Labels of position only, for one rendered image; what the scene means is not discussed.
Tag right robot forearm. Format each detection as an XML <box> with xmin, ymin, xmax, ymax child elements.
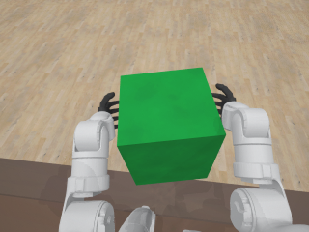
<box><xmin>221</xmin><ymin>101</ymin><xmax>293</xmax><ymax>223</ymax></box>

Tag left robot forearm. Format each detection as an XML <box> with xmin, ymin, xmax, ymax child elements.
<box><xmin>58</xmin><ymin>111</ymin><xmax>116</xmax><ymax>232</ymax></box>

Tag robot right upper arm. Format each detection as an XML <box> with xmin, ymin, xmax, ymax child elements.
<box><xmin>230</xmin><ymin>188</ymin><xmax>309</xmax><ymax>232</ymax></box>

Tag right robot hand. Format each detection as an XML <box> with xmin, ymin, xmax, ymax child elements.
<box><xmin>211</xmin><ymin>83</ymin><xmax>237</xmax><ymax>121</ymax></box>

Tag robot left upper arm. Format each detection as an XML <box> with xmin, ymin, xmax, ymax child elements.
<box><xmin>59</xmin><ymin>200</ymin><xmax>115</xmax><ymax>232</ymax></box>

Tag carton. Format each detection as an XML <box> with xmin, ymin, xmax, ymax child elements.
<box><xmin>117</xmin><ymin>67</ymin><xmax>226</xmax><ymax>186</ymax></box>

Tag robot left thigh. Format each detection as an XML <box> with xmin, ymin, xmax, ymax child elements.
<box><xmin>119</xmin><ymin>207</ymin><xmax>156</xmax><ymax>232</ymax></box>

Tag left robot hand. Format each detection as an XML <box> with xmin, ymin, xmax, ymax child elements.
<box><xmin>98</xmin><ymin>92</ymin><xmax>120</xmax><ymax>129</ymax></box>

